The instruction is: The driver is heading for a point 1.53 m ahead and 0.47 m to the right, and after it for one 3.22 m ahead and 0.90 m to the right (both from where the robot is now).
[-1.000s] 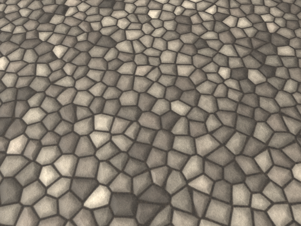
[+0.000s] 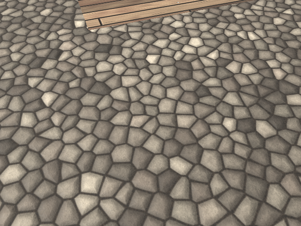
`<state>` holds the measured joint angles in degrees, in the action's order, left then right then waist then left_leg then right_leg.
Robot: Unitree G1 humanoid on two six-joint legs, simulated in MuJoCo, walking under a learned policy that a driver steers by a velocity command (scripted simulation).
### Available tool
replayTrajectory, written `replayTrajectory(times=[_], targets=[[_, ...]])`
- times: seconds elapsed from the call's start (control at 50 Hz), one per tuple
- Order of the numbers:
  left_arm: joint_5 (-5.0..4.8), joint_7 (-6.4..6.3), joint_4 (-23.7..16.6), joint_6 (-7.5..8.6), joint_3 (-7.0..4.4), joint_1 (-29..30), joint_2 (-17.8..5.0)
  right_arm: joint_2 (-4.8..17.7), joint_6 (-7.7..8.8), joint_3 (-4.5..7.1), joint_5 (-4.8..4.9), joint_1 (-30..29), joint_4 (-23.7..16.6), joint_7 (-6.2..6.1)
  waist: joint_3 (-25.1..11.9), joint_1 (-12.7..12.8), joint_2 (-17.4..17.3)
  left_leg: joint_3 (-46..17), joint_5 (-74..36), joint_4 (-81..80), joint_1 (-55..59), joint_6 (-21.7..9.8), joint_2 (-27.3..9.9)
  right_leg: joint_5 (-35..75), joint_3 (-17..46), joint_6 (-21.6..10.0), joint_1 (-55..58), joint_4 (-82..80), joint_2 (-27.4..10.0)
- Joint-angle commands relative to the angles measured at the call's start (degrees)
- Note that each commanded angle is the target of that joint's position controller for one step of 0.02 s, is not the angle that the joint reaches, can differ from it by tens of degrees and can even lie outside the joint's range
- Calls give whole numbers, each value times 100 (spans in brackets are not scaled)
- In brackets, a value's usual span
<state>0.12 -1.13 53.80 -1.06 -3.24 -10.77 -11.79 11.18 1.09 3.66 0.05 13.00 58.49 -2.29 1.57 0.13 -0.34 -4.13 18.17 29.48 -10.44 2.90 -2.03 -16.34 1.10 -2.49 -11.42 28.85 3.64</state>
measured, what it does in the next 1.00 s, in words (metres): stands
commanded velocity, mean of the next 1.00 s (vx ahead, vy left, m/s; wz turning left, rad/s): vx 0.02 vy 0.00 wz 0.00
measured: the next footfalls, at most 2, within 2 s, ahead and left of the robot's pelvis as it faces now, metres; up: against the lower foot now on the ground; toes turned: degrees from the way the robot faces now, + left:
right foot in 1.56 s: +0.33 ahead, -0.05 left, +0.00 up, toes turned -1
left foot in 1.80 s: +0.26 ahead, +0.18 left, +0.00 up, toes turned +1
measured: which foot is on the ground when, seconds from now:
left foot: down 0.00-1.00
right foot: down 0.00-1.00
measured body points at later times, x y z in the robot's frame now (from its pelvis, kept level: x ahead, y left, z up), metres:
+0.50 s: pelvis +0.00 +0.01 +0.00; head +0.01 +0.01 +0.45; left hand +0.04 +0.25 -0.15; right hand +0.02 -0.24 -0.15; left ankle -0.02 +0.15 -0.74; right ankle -0.01 -0.09 -0.74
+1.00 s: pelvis +0.01 +0.01 +0.00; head +0.01 +0.01 +0.45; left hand +0.01 +0.25 -0.16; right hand +0.00 -0.23 -0.16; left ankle -0.03 +0.14 -0.72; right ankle -0.01 -0.09 -0.74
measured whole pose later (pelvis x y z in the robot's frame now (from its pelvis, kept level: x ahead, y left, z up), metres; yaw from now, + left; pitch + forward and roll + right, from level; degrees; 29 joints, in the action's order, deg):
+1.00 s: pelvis +0.01 +0.01 +0.00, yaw +1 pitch -1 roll +0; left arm -1.2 -2.0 60.6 0.3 -3.1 -17.3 -10.4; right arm 9.8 1.4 2.6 1.1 18.3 64.4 -3.0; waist 0.5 0.4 0.1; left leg -1.2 26.5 39.9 -14.2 -0.2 -0.7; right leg -19.5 1.3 -3.5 -11.8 31.8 2.6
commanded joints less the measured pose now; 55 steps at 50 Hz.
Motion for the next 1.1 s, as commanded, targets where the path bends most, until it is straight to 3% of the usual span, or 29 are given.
replayTrajectory(times=[0.02,0.44,0.86,0.9,0.92,0.96,0.98,1.02,1.06,1.1], targets=[[-10,-33,-142,24,-96,-103,-495,631,47,103,4,161,-66,-13,-161,15,-44,-8,-1673,-333,-107,-121,-86,1808,314,-15,318,-299,-397],[-26,-78,394,52,-57,-286,-436,480,-32,20,-6,228,405,-63,141,-17,-1,135,-1073,-529,-104,-115,57,1180,297,74,198,-459,-396],[-35,-76,588,94,15,-576,-329,346,-37,-49,2,605,569,-87,239,-18,33,186,-854,-548,-223,-93,84,939,332,38,72,-545,-402],[-64,-106,629,68,-16,-692,-402,270,-55,-57,28,711,612,-106,182,13,170,446,166,-286,-315,-133,310,-664,403,-73,26,-707,-368],[-115,-123,615,58,-79,-753,-576,260,-49,-51,59,646,552,-119,273,65,352,628,846,89,-539,-196,467,-1862,622,-249,-111,-837,-464],[-163,-118,635,119,-164,-1219,-833,152,72,-76,98,350,311,-101,590,279,914,779,1283,1082,-1456,-305,482,-3633,1987,-829,-102,-1567,-1328],[-172,-114,622,189,-205,-1335,-948,136,174,-86,140,139,176,-66,821,356,1094,610,1135,1577,-1713,-392,285,-3820,2824,-1170,-280,-1920,-1815],[-92,-117,487,352,-209,-1162,-938,242,355,-48,204,-155,-24,17,992,328,973,235,1420,2248,-2309,-577,-42,-3142,3342,-1416,-217,-2108,-2211],[-167,-108,317,428,-201,-790,-892,300,478,-16,221,-29,-60,88,763,105,792,190,1349,1558,-2062,-732,-218,-2277,2739,-1147,-138,-1927,-2056],[-274,-98,209,361,-210,-379,-903,224,524,39,180,662,248,135,344,-314,654,754,77,203,-203,-686,172,-1538,1520,-734,-944,-1498,-1367]])
Over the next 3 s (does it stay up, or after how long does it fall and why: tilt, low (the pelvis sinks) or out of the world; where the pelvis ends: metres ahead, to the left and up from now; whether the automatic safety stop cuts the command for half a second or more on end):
stays up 0.34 0.03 -0.01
